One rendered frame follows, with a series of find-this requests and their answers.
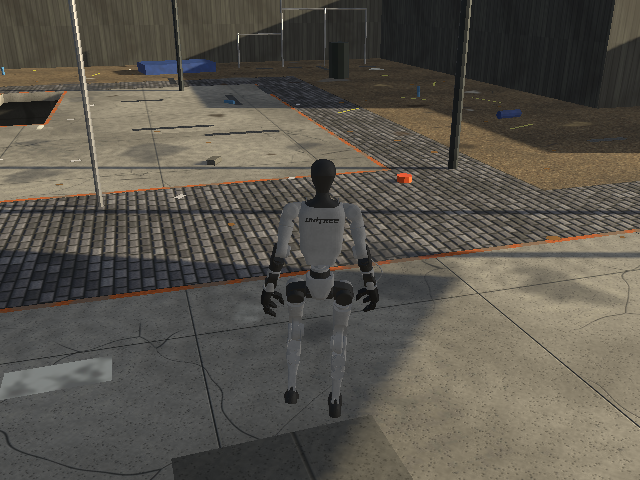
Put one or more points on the robot head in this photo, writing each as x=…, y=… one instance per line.
x=323, y=172

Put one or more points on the robot left forearm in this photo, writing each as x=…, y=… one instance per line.
x=274, y=270

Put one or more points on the right robot hand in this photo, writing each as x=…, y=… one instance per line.
x=373, y=297

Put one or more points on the right robot foot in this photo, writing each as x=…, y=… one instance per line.
x=334, y=409

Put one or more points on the robot left upper arm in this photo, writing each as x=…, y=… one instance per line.
x=289, y=212

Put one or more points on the robot right forearm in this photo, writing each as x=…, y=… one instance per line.
x=367, y=271

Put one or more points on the robot right upper arm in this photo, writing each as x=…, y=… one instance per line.
x=353, y=213

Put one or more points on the left robot hand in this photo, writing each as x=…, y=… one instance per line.
x=267, y=303

